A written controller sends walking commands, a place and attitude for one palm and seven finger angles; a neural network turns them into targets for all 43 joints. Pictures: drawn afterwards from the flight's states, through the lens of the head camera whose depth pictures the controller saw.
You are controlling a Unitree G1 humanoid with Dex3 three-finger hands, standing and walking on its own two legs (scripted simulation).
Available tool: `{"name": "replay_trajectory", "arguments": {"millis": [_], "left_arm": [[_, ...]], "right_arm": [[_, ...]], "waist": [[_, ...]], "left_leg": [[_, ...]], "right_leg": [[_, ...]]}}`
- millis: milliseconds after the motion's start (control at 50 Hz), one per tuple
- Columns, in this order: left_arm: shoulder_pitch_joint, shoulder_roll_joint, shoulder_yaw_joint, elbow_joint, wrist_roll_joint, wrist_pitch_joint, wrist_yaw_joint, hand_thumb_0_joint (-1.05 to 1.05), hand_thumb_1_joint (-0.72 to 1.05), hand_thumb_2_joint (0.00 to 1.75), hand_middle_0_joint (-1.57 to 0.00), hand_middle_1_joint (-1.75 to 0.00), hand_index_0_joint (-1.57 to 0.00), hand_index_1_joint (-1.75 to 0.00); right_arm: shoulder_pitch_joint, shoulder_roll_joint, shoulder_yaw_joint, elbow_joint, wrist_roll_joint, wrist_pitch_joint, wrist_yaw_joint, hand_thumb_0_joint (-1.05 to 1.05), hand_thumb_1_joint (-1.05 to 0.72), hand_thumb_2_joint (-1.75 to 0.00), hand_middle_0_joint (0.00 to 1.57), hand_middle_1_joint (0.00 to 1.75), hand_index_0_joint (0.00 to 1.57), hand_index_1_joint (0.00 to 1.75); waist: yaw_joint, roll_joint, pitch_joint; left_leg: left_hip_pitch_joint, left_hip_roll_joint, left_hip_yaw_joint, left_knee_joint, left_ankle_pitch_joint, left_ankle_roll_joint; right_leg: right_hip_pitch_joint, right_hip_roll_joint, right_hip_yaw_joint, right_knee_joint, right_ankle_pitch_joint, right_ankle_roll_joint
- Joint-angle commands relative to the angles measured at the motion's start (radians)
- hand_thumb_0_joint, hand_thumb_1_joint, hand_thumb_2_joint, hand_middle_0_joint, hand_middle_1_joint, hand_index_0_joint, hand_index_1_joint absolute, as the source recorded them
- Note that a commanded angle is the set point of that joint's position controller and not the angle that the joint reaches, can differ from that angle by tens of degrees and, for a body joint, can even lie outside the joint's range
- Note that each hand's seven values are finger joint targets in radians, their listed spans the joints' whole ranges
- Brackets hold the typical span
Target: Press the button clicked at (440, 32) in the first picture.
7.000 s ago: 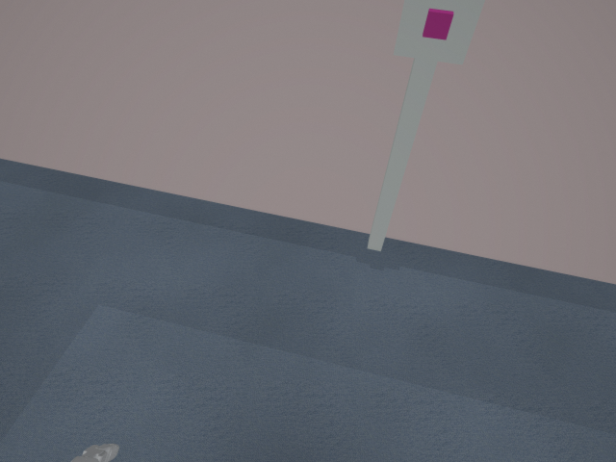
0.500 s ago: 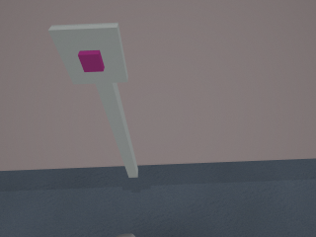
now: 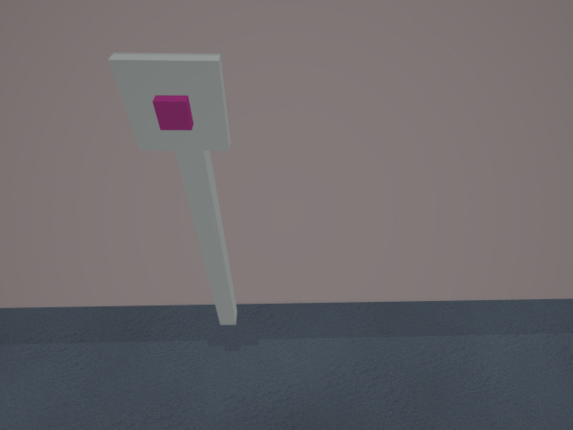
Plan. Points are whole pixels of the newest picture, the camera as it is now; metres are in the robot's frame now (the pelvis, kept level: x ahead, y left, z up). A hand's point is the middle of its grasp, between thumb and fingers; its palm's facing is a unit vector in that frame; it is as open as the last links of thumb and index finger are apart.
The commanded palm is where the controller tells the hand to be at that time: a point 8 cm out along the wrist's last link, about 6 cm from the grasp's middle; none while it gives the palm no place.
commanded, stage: come to a stop and stand still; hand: left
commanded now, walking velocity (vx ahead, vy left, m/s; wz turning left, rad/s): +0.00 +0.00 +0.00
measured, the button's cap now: (174, 112) +0.60 +0.25 +0.15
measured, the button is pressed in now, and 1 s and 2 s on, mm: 0 0 0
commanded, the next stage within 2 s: look again from close up in 0.40 s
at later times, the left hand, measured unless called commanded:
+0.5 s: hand out of the picture -0.04 +0.17 -0.18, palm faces +0.06 -0.99 -0.15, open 7.4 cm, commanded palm none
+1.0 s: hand out of the picture +0.14 +0.29 -0.14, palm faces +0.03 -0.93 -0.36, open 7.4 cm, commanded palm none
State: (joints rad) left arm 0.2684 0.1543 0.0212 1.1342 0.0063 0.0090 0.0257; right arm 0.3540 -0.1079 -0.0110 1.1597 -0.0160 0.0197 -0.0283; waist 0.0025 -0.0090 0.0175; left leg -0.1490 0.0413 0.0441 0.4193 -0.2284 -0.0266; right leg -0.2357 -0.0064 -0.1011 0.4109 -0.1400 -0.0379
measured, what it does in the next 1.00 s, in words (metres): stands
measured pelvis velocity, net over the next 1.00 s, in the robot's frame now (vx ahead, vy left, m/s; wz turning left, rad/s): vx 0.02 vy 0.04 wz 0.01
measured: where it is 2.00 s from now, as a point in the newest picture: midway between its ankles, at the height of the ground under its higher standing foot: outside the picture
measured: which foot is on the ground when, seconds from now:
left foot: down 0.00-1.00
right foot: down 0.00-1.00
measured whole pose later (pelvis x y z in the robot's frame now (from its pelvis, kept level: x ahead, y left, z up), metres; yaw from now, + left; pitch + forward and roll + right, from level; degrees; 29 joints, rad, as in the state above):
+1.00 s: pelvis +0.02 +0.04 +0.00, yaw +1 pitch -3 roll +0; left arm 0.13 0.34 0.02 0.99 0.01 -0.01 0.01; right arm 0.15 -0.33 -0.02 0.98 -0.02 -0.02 -0.01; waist -0.01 0.01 -0.01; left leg -0.13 -0.01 0.05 0.46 -0.28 0.02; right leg -0.22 -0.05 -0.07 0.46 -0.19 0.01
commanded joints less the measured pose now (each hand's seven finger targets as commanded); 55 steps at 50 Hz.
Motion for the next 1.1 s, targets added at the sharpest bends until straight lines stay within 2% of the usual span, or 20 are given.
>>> {"name": "replay_trajectory", "arguments": {"millis": [0, 60, 140, 300, 360, 460, 480, 500, 520, 540, 560, 580, 600, 660, 700, 740, 800, 840, 920, 1080], "left_arm": [[0.058, 0.085, 0.016, -0.024, 0.005, -0.01, 0.007, 0.0, 0.9, 0.9, -0.2, -0.3, -0.2, -0.3], [0.083, 0.07, 0.017, -0.02, 0.008, -0.008, 0.008, 0.0, 0.9, 0.9, -0.2, -0.3, -0.2, -0.3], [0.106, 0.055, 0.017, -0.019, 0.008, -0.013, 0.009, 0.0, 0.9, 0.9, -0.2, -0.3, -0.2, -0.3], [0.134, 0.04, 0.016, -0.009, 0.013, -0.017, 0.009, 0.0, 0.9, 0.9, -0.2, -0.3, -0.2, -0.3], [0.14, 0.04, 0.016, -0.008, 0.015, -0.017, 0.009, 0.0, 0.9, 0.9, -0.2, -0.3, -0.2, -0.3], [0.131, 0.056, 0.017, -0.013, 0.014, -0.026, 0.008, 0.0, 0.9, 0.9, -0.2, -0.3, -0.2, -0.3], [0.048, 0.24, 0.004, -0.123, 0.031, -0.031, 0.007, 0.0, 0.9, 0.9, -0.2, -0.3, -0.2, -0.3], [0.106, 0.157, 0.023, -0.122, 0.018, -0.03, 0.012, 0.0, 0.9, 0.9, -0.2, -0.3, -0.2, -0.3], [0.103, 0.157, 0.018, -0.139, 0.024, -0.03, 0.016, 0.0, 0.9, 0.9, -0.2, -0.3, -0.2, -0.3], [0.09, 0.152, 0.024, -0.158, 0.023, -0.028, 0.018, 0.0, 0.9, 0.9, -0.2, -0.3, -0.2, -0.3], [0.075, 0.159, 0.027, -0.165, 0.02, -0.026, 0.019, 0.0, 0.9, 0.9, -0.2, -0.3, -0.2, -0.3], [0.05, 0.181, 0.032, -0.183, 0.02, -0.025, 0.019, 0.0, 0.9, 0.9, -0.2, -0.3, -0.2, -0.3], [0.031, 0.191, 0.038, -0.189, 0.019, -0.028, 0.017, 0.0, 0.9, 0.9, -0.2, -0.3, -0.2, -0.3], [0.011, 0.217, 0.039, -0.194, 0.013, -0.041, 0.01, 0.0, 0.9, 0.9, -0.2, -0.3, -0.2, -0.3], [-0.004, 0.236, 0.042, -0.191, 0.013, -0.048, 0.006, 0.0, 0.9, 0.9, -0.2, -0.3, -0.2, -0.3], [-0.025, 0.258, 0.042, -0.189, 0.009, -0.05, 0.004, 0.0, 0.9, 0.9, -0.2, -0.3, -0.2, -0.3], [-0.072, 0.289, 0.038, -0.194, 0.008, -0.045, 0.001, 0.0, 0.9, 0.9, -0.2, -0.3, -0.2, -0.3], [-0.102, 0.307, 0.036, -0.199, 0.007, -0.042, -0.002, 0.0, 0.9, 0.9, -0.2, -0.3, -0.2, -0.3], [-0.152, 0.338, 0.029, -0.204, 0.009, -0.037, -0.008, 0.0, 0.9, 0.9, -0.2, -0.3, -0.2, -0.3], [-0.189, 0.364, 0.018, -0.192, 0.007, -0.037, -0.014, 0.0, 0.9, 0.9, -0.2, -0.3, -0.2, -0.3]], "right_arm": [[0.079, -0.08, -0.016, -0.024, -0.005, -0.01, -0.003, 0.0, -0.9, -0.9, 0.2, 0.3, 0.2, 0.3], [0.094, -0.072, -0.017, -0.028, -0.006, -0.009, -0.003, 0.0, -0.9, -0.9, 0.2, 0.3, 0.2, 0.3], [0.108, -0.063, -0.017, -0.031, -0.005, -0.017, -0.005, 0.0, -0.9, -0.9, 0.2, 0.3, 0.2, 0.3], [0.097, -0.067, -0.02, -0.038, -0.003, -0.026, -0.007, 0.0, -0.9, -0.9, 0.2, 0.3, 0.2, 0.3], [0.092, -0.073, -0.022, -0.043, -0.003, -0.025, -0.007, 0.0, -0.9, -0.9, 0.2, 0.3, 0.2, 0.3], [0.084, -0.087, -0.023, -0.049, 0.0, -0.033, -0.006, 0.0, -0.9, -0.9, 0.2, 0.3, 0.2, 0.3], [-0.03, -0.262, -0.037, -0.188, -0.008, -0.018, 0.005, 0.0, -0.9, -0.9, 0.2, 0.3, 0.2, 0.3], [-0.033, -0.198, -0.049, -0.2, -0.018, -0.04, 0.001, 0.0, -0.9, -0.9, 0.2, 0.3, 0.2, 0.3], [-0.008, -0.188, -0.049, -0.204, -0.017, -0.039, -0.001, 0.0, -0.9, -0.9, 0.2, 0.3, 0.2, 0.3], [0.024, -0.169, -0.051, -0.202, -0.014, -0.032, -0.002, 0.0, -0.9, -0.9, 0.2, 0.3, 0.2, 0.3], [0.034, -0.157, -0.049, -0.195, -0.013, -0.027, -0.002, 0.0, -0.9, -0.9, 0.2, 0.3, 0.2, 0.3], [0.036, -0.177, -0.052, -0.204, -0.015, -0.027, 0.0, 0.0, -0.9, -0.9, 0.2, 0.3, 0.2, 0.3], [0.027, -0.188, -0.054, -0.205, -0.013, -0.032, 0.0, 0.0, -0.9, -0.9, 0.2, 0.3, 0.2, 0.3], [-0.032, -0.252, -0.058, -0.219, -0.005, -0.056, -0.002, 0.0, -0.9, -0.9, 0.2, 0.3, 0.2, 0.3], [-0.065, -0.29, -0.059, -0.227, -0.004, -0.068, -0.002, 0.0, -0.9, -0.9, 0.2, 0.3, 0.2, 0.3], [-0.093, -0.316, -0.059, -0.227, -0.003, -0.071, -0.002, 0.0, -0.9, -0.9, 0.2, 0.3, 0.2, 0.3], [-0.145, -0.345, -0.055, -0.229, -0.004, -0.066, 0.001, 0.0, -0.9, -0.9, 0.2, 0.3, 0.2, 0.3], [-0.174, -0.366, -0.051, -0.23, -0.005, -0.062, 0.005, 0.0, -0.9, -0.9, 0.2, 0.3, 0.2, 0.3], [-0.229, -0.4, -0.045, -0.235, -0.007, -0.057, 0.014, 0.0, -0.9, -0.9, 0.2, 0.3, 0.2, 0.3], [-0.266, -0.424, -0.033, -0.218, -0.004, -0.052, 0.022, 0.0, -0.9, -0.9, 0.2, 0.3, 0.2, 0.3]], "waist": [[0.002, -0.015, 0.105], [0.003, -0.016, 0.122], [0.002, 0.004, 0.089], [0.007, 0.029, 0.095], [0.008, 0.019, 0.11], [0.004, 0.009, 0.089], [-0.044, -0.014, 0.214], [0.017, -0.044, -0.037], [-0.014, -0.036, -0.107], [-0.029, -0.033, -0.109], [-0.032, -0.047, -0.072], [-0.04, -0.043, -0.029], [-0.038, -0.007, 0.008], [-0.009, 0.077, 0.037], [0.003, 0.054, 0.009], [0.001, 0.044, -0.029], [0.003, 0.067, -0.019], [0.002, 0.037, -0.013], [0.002, 0.036, -0.003], [-0.004, 0.005, -0.054]], "left_leg": [[-0.15, 0.04, -0.057, -0.114, -0.176, 0.041], [-0.164, 0.038, -0.062, -0.112, -0.208, 0.049], [-0.168, 0.041, -0.069, -0.11, -0.191, 0.054], [-0.191, 0.055, -0.094, -0.132, -0.229, 0.06], [-0.211, 0.056, -0.1, -0.138, -0.255, 0.063], [-0.177, 0.052, -0.091, -0.118, -0.182, 0.063], [-0.208, 0.006, -0.068, -0.047, -0.071, 0.048], [-0.203, 0.051, -0.09, 0.012, -0.218, 0.067], [-0.185, 0.017, -0.082, 0.06, -0.193, 0.072], [-0.182, 0.001, -0.062, 0.087, -0.189, 0.069], [-0.187, -0.006, -0.058, 0.101, -0.185, 0.066], [-0.188, -0.005, -0.063, 0.1, -0.185, 0.071], [-0.188, 0.009, -0.075, 0.071, -0.163, 0.076], [-0.206, 0.071, -0.147, -0.026, -0.068, 0.091], [-0.191, 0.085, -0.153, -0.032, 0.058, 0.092], [-0.133, 0.079, -0.127, -0.014, 0.199, 0.082], [-0.11, 0.08, -0.12, -0.031, 0.237, 0.074], [-0.105, 0.08, -0.121, -0.049, 0.207, 0.07], [-0.103, 0.081, -0.127, -0.092, 0.127, 0.067], [-0.046, 0.079, -0.119, -0.112, 0.128, 0.06]], "right_leg": [[-0.025, -0.11, 0.17, -0.169, -0.33, 0.023], [-0.065, -0.103, 0.174, -0.168, -0.367, 0.025], [-0.046, -0.098, 0.172, -0.142, -0.313, 0.021], [-0.051, -0.09, 0.157, -0.102, -0.262, 0.023], [-0.057, -0.086, 0.159, -0.095, -0.272, 0.025], [-0.047, -0.098, 0.169, -0.098, -0.231, 0.018], [-0.102, -0.06, 0.111, 0.011, -0.163, -0.004], [-0.023, -0.103, 0.15, -0.003, -0.325, 0.003], [-0.002, -0.116, 0.195, -0.021, -0.333, -0.009], [-0.024, -0.133, 0.219, -0.045, -0.369, -0.016], [-0.063, -0.144, 0.234, -0.069, -0.401, -0.021], [-0.103, -0.149, 0.233, -0.074, -0.418, -0.026], [-0.125, -0.142, 0.223, -0.062, -0.388, -0.03], [-0.044, -0.093, 0.147, 0.018, -0.141, -0.02], [0.035, -0.092, 0.117, 0.048, 0.017, -0.018], [0.072, -0.102, 0.109, 0.061, 0.126, -0.017], [0.084, -0.108, 0.104, 0.049, 0.146, -0.011], [0.092, -0.113, 0.11, 0.033, 0.135, -0.008], [0.093, -0.115, 0.118, -0.003, 0.07, 0.003], [0.121, -0.128, 0.126, -0.036, 0.085, 0.007]]}}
